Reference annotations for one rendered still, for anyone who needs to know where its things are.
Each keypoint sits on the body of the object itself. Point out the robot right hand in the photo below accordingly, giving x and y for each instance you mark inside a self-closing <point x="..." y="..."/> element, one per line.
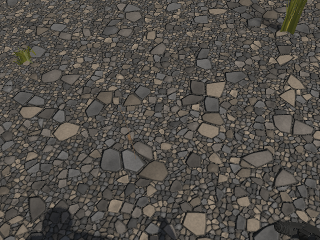
<point x="297" y="230"/>

